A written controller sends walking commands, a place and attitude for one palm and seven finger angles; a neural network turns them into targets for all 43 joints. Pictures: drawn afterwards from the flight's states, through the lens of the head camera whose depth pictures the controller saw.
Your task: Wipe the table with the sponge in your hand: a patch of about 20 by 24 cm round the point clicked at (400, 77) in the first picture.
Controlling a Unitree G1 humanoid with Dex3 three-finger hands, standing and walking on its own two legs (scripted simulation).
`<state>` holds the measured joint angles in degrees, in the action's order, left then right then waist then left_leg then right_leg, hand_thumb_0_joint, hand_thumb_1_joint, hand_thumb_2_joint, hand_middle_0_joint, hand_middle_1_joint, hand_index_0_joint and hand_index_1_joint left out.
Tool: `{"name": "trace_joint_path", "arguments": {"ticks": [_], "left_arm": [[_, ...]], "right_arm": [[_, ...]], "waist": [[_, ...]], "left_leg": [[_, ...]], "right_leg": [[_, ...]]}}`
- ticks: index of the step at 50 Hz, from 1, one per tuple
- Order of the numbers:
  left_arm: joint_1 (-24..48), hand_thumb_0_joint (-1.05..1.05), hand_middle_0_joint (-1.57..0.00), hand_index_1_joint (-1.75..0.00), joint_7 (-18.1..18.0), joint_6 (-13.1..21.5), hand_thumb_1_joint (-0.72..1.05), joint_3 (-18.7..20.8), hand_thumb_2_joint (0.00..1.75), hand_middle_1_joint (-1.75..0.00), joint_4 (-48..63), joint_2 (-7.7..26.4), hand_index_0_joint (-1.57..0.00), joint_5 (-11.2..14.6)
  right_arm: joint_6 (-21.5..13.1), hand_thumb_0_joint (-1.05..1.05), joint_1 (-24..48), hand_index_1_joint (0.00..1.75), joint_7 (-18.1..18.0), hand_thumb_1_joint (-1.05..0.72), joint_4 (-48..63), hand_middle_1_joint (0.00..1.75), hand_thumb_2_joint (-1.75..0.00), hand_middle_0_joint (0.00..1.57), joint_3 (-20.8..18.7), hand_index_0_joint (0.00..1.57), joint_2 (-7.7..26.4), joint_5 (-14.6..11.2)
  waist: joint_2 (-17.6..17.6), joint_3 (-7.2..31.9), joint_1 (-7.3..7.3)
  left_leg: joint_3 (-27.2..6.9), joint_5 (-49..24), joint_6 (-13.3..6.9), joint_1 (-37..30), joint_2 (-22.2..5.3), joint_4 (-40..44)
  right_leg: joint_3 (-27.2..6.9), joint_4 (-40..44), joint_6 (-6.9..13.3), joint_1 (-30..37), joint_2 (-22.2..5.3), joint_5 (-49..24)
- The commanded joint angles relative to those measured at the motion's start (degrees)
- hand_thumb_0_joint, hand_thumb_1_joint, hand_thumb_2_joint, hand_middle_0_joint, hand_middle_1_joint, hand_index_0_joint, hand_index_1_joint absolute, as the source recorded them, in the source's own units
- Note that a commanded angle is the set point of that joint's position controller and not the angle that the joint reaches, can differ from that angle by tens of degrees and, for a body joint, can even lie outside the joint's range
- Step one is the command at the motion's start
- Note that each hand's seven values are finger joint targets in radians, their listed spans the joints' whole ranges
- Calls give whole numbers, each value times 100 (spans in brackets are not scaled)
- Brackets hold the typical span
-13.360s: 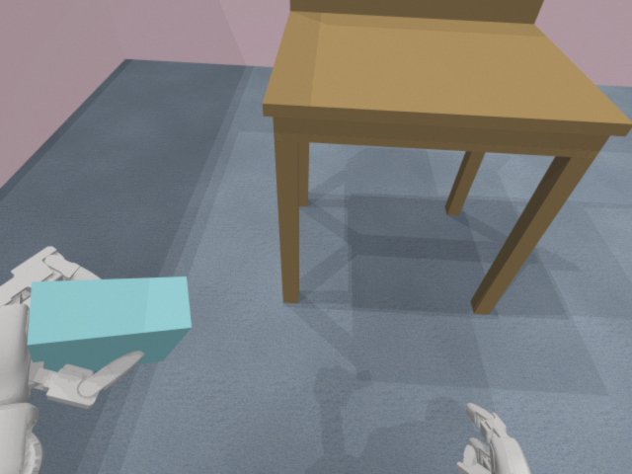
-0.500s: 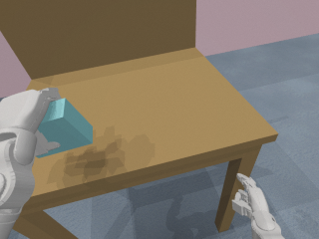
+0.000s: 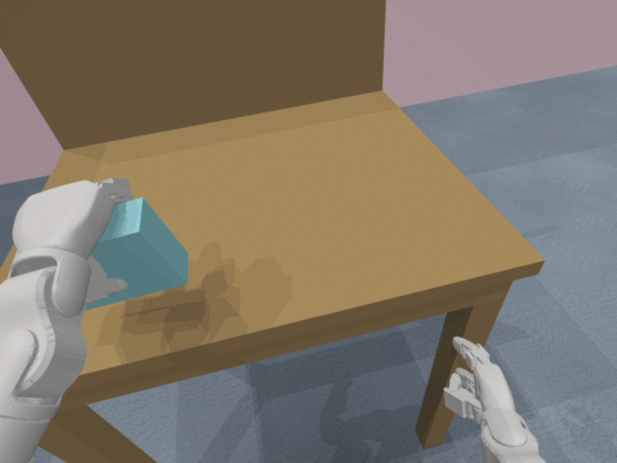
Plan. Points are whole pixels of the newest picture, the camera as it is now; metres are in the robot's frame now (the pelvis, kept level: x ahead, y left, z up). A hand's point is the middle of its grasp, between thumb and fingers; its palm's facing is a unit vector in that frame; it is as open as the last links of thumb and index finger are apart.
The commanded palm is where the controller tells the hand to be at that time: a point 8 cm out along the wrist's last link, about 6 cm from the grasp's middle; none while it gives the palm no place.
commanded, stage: move the sponge above the wiping area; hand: left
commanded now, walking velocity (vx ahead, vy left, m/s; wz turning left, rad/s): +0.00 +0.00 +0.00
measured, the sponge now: (120, 266) +0.26 +0.29 +0.16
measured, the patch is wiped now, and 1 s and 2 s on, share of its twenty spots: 0.00 0.00 0.00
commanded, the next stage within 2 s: none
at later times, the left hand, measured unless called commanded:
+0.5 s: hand (118, 243) +0.27 +0.29 +0.19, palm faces +0.13 -0.03 -0.99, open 9.5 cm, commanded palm +0.22 +0.28 +0.26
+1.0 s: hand (113, 245) +0.28 +0.31 +0.17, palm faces +0.09 -0.02 -1.00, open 9.5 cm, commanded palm +0.24 +0.30 +0.25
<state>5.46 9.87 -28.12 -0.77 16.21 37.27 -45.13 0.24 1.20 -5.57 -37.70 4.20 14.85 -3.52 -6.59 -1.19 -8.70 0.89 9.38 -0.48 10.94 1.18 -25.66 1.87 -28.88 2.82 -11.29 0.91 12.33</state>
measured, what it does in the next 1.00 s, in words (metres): stands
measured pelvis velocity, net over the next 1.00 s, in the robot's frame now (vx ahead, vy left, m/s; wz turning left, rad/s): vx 0.01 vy -0.01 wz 0.01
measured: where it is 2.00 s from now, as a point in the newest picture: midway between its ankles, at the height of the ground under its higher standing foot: outside the picture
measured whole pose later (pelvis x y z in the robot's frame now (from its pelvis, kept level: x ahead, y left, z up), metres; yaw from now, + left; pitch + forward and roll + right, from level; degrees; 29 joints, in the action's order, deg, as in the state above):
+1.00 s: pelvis +0.01 -0.01 +0.00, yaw +0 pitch -5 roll +1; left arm 7.1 8.8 -19.6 1.0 3.7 37.3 -47.0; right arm -1.0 -2.0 -5.7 -39.1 2.5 15.7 -3.0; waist -6.5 -1.3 -7.1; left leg 0.0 10.4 0.2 11.0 0.3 -26.0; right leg 2.6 -27.7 3.5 -10.5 1.9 12.7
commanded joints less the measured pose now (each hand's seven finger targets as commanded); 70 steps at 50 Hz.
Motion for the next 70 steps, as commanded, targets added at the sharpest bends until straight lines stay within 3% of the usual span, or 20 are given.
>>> {"name": "trace_joint_path", "arguments": {"ticks": [1,2,6,7,9,14,22,25,27,31,37,41,42,44,49,54,57,60,67,70], "left_arm": [[2058,0,-120,-160,-307,107,10,1019,130,-160,938,1574,-120,-302],[2158,0,-120,-160,-309,78,10,1132,130,-160,933,1702,-120,-340],[2131,0,-120,-160,-295,129,10,985,130,-160,717,1597,-120,-399],[2206,0,-120,-160,-283,96,10,1064,130,-160,672,1651,-120,-402],[2300,0,-120,-160,-287,154,10,798,130,-160,647,1399,-120,-411],[2272,0,-120,-160,-290,165,10,718,130,-160,589,1293,-120,-462],[1986,0,-120,-160,-309,118,10,1262,130,-160,485,1823,-120,-511],[1899,0,-120,-160,-266,134,10,1060,130,-160,382,1604,-120,-469],[1822,0,-120,-160,-241,152,10,1274,130,-160,362,1799,-120,-437],[1985,0,-120,-160,-192,371,10,994,130,-160,216,1617,-120,-449],[2321,0,-120,-160,-243,704,10,1217,130,-160,-83,1900,-120,-433],[2326,0,-120,-160,-342,927,10,1280,130,-160,-189,1901,-120,-422],[2279,0,-120,-160,-367,940,10,1428,130,-160,-37,1997,-120,-392],[2084,0,-120,-160,-415,968,10,1260,130,-160,-27,1722,-120,-359],[1876,0,-120,-160,-409,772,10,1267,130,-160,-446,1690,-120,-357],[2331,0,-120,-160,-362,823,10,996,130,-160,-225,1578,-120,-464],[2193,0,-120,-160,-383,918,10,1280,130,-160,276,1828,-120,-443],[2118,0,-120,-160,-473,917,10,1087,130,-160,324,1525,-120,-435],[1860,0,-120,-160,-563,328,10,1230,130,-160,265,1531,-120,-433],[1943,0,-120,-160,-444,212,10,849,130,-160,377,1264,-120,-489]], "right_arm": [[-335,0,1452,30,-27,-90,1039,30,-90,20,-180,20,482,30],[-391,0,1633,30,-42,-90,1086,30,-90,20,-129,20,442,-3],[-366,0,1405,30,-24,-90,967,30,-90,20,-184,20,490,49],[-418,0,1593,30,-43,-90,1044,30,-90,20,-135,20,450,12],[-413,0,1434,30,-18,-90,977,30,-90,20,-157,20,456,31],[-422,0,1386,30,0,-90,969,30,-90,20,-181,20,454,34],[-383,0,1467,30,17,-90,1012,30,-90,20,-195,20,511,39],[-325,0,1290,30,58,-90,959,30,-90,20,-222,20,522,60],[-356,0,1457,30,35,-90,1006,30,-90,20,-192,20,504,26],[-349,0,1196,30,9,-90,941,30,-90,20,-235,20,535,42],[-496,0,1231,30,-117,-90,944,30,-90,20,-241,20,533,26],[-478,0,995,30,-93,-90,853,30,-90,20,-306,20,569,77],[-526,0,1184,30,-102,-90,944,30,-90,20,-263,20,522,51],[-518,0,988,30,-59,-90,895,30,-90,20,-310,20,528,87],[-417,0,961,30,-16,-90,856,30,-90,20,-321,20,599,62],[-447,0,981,30,-45,-90,905,30,-90,20,-297,20,567,44],[-495,0,1206,30,-42,-90,1025,30,-90,20,-257,20,504,39],[-466,0,995,30,4,-90,926,30,-90,20,-304,20,514,96],[-342,0,1363,30,83,-90,976,30,-90,20,-236,20,518,26],[-257,0,1227,30,108,-90,959,30,-90,20,-251,20,541,40]], "waist": [[33,1285,-12],[64,1288,-37],[118,1290,2],[150,1208,-28],[130,1294,24],[148,1371,21],[248,1487,-88],[276,1410,-6],[314,1287,-33],[297,1188,91],[248,1185,104],[110,1351,102],[-9,1393,36],[28,1484,73],[348,1189,97],[214,1419,157],[-39,1598,34],[-56,1446,51],[245,1308,-87],[183,1436,12]], "left_leg": [[-438,-6,-9,-271,-5,447],[-478,85,-9,-288,-6,442],[-465,-39,-11,-289,1,472],[-495,96,-10,-255,1,461],[-466,-3,-9,-275,-2,486],[-448,-58,-17,-300,2,482],[-443,-316,-36,-267,34,328],[-385,-464,-47,-261,27,295],[-422,-351,-52,-256,33,252],[-385,-245,-73,-270,49,267],[-412,-12,-62,-313,66,178],[-380,-336,-63,-361,67,168],[-441,-318,-55,-405,68,185],[-386,-562,-46,-408,38,173],[-356,-349,-43,-197,14,230],[-384,-313,-71,-358,37,282],[-484,-479,-73,-510,56,295],[-457,-648,-54,-518,12,368],[-507,-505,-8,-350,-4,523],[-443,-608,-17,-396,-2,511]], "right_leg": [[-684,690,139,276,-217,230],[-913,712,222,261,-146,393],[-677,712,151,288,-197,213],[-938,756,230,245,-148,413],[-634,690,157,266,-194,239],[-635,675,165,312,-188,146],[-938,674,234,461,-149,6],[-687,674,142,406,-217,-219],[-956,759,203,321,-167,-14],[-718,808,101,197,-232,57],[-1123,982,193,159,-244,537],[-824,869,143,336,-287,-20],[-1045,882,231,376,-238,68],[-783,774,168,482,-292,-322],[-728,823,120,336,-276,-146],[-621,804,127,343,-240,-74],[-828,765,228,489,-174,-209],[-521,752,181,434,-182,-423],[-694,745,252,489,-82,-281],[-449,708,171,499,-131,-451]]}}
